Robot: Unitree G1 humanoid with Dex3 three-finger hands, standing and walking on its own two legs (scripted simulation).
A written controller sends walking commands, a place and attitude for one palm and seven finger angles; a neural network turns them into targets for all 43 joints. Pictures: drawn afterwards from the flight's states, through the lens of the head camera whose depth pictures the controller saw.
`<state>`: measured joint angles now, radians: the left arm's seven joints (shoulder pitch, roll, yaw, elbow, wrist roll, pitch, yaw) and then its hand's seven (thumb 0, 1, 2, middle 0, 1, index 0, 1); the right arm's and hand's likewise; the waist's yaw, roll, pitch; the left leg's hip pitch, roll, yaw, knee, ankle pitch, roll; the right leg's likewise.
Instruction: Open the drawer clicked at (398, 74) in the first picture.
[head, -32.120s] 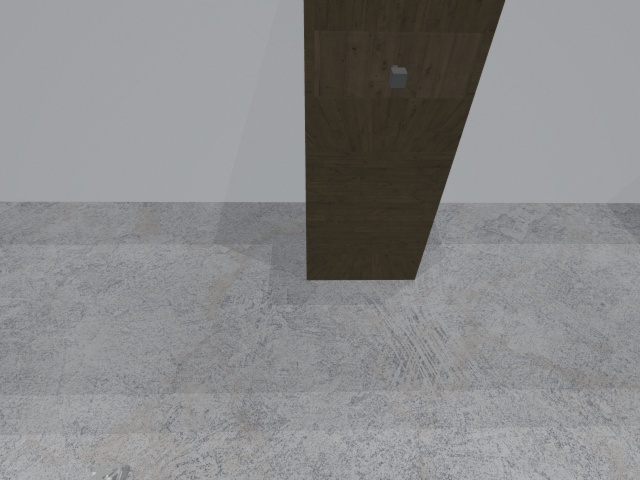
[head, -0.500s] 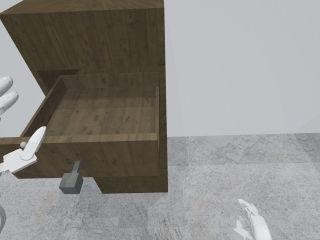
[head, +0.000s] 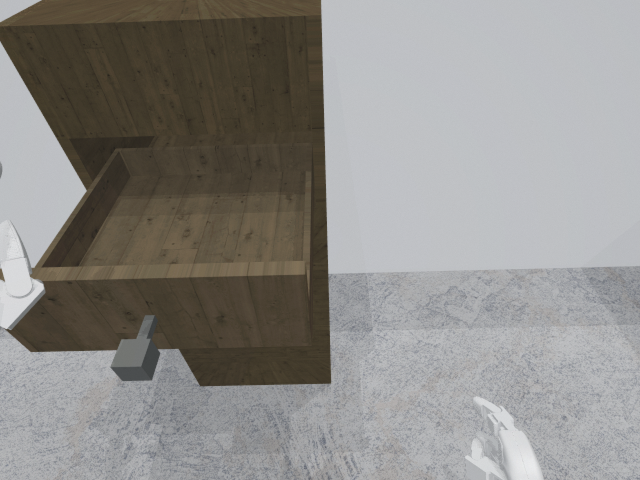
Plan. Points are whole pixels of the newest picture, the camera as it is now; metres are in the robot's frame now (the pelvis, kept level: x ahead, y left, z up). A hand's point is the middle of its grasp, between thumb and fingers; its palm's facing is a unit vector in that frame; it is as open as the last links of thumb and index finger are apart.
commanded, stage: step back with the hand held close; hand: left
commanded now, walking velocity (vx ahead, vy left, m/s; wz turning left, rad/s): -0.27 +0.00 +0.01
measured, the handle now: (141, 345) +0.24 +0.24 +0.08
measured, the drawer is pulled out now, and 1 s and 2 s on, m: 0.30 0.30 0.30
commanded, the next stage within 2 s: stop stepping back and stand still in 0.86 s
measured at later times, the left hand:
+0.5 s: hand out of the picture +0.11 +0.27 +0.26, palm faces +0.52 -0.71 -0.48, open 7.4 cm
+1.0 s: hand out of the picture +0.00 +0.29 +0.25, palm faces +0.43 -0.75 -0.50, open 7.4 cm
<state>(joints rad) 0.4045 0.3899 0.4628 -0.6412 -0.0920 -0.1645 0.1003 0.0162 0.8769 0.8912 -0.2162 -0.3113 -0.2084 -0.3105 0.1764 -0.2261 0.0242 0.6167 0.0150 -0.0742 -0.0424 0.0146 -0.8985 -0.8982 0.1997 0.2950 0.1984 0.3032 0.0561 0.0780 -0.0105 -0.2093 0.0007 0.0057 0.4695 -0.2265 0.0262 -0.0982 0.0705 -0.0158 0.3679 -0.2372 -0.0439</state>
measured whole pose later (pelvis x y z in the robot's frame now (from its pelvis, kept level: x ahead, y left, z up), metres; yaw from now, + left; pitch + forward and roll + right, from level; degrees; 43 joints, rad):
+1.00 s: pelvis -0.22 +0.05 +0.00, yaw -2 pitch +2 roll -2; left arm 0.45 0.51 0.60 -0.76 -0.06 -0.22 0.13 0.01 0.88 0.89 -0.22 -0.31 -0.21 -0.31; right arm 0.16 -0.19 -0.03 0.59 0.00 -0.10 -0.03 0.01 -0.90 -0.90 0.20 0.29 0.20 0.30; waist -0.01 -0.02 0.06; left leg -0.36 0.02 0.04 0.49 -0.17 0.03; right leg -0.41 0.04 0.00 0.78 -0.43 0.02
